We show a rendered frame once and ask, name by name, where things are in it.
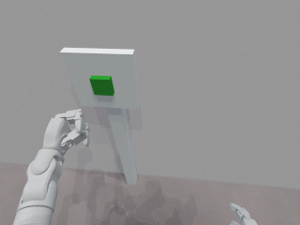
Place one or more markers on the left robot forearm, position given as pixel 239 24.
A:
pixel 39 195

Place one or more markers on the panel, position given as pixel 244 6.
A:
pixel 120 64

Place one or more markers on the button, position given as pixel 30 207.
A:
pixel 102 85

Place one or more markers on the left robot hand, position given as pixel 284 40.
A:
pixel 60 136

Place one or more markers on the right robot hand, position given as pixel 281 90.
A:
pixel 242 214

